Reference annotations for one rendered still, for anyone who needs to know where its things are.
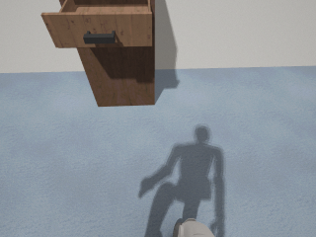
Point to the right robot foot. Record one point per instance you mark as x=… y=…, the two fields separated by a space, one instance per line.
x=176 y=229

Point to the drawer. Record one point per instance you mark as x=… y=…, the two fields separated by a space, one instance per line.
x=130 y=19

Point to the right robot thigh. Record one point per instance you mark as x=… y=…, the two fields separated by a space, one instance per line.
x=194 y=229

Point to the cabinet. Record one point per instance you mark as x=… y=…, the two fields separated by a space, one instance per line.
x=121 y=76

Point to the handle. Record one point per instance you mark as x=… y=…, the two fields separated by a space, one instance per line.
x=99 y=38

